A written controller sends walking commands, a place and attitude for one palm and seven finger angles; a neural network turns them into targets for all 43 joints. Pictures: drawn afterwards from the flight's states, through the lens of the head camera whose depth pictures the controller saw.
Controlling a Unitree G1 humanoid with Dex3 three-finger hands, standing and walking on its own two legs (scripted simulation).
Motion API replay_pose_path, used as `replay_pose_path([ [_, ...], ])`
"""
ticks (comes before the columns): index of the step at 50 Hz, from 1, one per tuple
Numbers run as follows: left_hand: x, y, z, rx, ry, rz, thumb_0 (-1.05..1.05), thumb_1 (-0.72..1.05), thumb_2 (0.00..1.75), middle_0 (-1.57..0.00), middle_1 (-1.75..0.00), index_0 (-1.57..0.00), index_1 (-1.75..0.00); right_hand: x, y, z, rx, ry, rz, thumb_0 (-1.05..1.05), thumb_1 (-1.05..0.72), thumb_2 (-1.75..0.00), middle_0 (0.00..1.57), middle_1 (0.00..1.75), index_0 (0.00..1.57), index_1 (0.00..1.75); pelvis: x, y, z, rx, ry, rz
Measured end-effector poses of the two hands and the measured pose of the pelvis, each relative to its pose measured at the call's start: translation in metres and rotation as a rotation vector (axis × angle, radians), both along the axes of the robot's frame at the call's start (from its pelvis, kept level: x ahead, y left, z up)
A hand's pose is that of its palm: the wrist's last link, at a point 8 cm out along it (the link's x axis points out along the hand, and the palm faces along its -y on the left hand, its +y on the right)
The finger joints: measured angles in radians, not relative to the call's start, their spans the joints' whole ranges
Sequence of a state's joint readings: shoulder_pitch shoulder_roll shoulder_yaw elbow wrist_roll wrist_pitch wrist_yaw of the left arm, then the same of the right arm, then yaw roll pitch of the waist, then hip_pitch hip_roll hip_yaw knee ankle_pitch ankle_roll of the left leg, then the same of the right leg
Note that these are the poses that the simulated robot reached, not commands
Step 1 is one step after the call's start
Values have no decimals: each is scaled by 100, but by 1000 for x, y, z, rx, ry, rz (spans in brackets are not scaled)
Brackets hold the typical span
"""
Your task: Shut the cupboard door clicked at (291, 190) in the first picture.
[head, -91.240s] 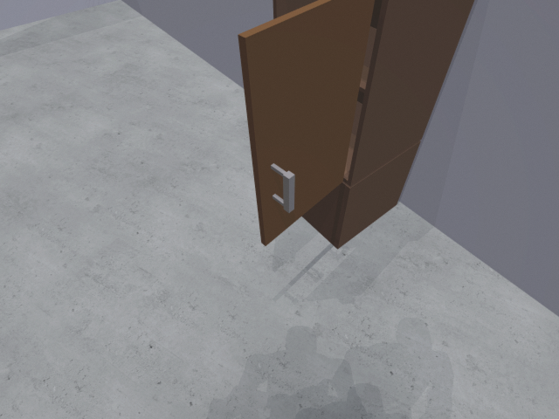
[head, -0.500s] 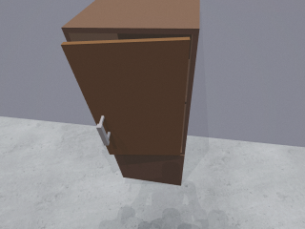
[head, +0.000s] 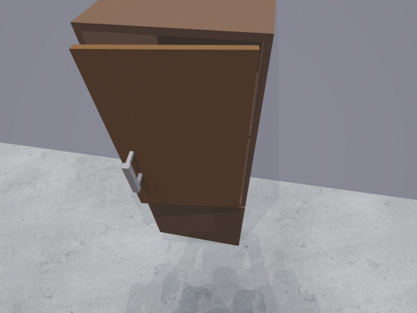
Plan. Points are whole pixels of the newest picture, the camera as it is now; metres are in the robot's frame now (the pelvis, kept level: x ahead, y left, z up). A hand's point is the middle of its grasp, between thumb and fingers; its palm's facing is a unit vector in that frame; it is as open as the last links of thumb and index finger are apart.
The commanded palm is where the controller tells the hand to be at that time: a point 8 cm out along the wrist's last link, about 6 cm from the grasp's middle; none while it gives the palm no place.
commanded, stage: come to a stop and stand still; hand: left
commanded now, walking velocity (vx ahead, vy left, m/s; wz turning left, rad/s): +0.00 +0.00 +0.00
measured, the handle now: (133, 172) +0.49 +0.25 -0.11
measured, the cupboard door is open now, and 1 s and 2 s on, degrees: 7 7 7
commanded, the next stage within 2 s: look again from close up in 0.14 s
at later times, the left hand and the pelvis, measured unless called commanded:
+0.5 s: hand out of the picture +0.04 +0.19 -0.17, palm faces +0.02 -0.98 -0.22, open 7.3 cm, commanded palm none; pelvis +0.02 +0.01 +0.00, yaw +0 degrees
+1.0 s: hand (111, 272) +0.20 +0.20 -0.03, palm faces +0.22 -0.97 -0.04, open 7.1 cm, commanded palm +0.11 +0.24 -0.07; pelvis -0.01 +0.01 -0.03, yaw +3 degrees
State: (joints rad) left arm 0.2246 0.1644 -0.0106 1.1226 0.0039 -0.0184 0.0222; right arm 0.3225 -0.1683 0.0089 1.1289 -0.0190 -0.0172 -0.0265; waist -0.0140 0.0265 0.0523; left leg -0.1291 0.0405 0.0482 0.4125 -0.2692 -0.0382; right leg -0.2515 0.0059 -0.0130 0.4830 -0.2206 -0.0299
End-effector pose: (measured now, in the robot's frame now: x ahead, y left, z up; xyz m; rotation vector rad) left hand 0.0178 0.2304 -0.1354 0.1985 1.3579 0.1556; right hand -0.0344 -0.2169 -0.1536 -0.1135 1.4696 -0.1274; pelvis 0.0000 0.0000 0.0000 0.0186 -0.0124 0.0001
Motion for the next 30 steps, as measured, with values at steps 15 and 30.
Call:
replay_pose_path([
  [15, 13, 2, -2, -6, -22, 15, 1, 92, 90, -20, -30, -20, -30, 44, 5, 1, -3, -82, 21, 0, -91, -90, 20, 29, 20, 30, 10, 2, 0, -5, 1, 4],
  [30, 16, 6, -4, -15, -10, 23, 0, 91, 90, -20, -30, -20, -30, 50, -1, 5, -35, -67, 30, 0, -91, -90, 20, 29, 20, 30, 17, 6, 0, -7, 2, 7],
])
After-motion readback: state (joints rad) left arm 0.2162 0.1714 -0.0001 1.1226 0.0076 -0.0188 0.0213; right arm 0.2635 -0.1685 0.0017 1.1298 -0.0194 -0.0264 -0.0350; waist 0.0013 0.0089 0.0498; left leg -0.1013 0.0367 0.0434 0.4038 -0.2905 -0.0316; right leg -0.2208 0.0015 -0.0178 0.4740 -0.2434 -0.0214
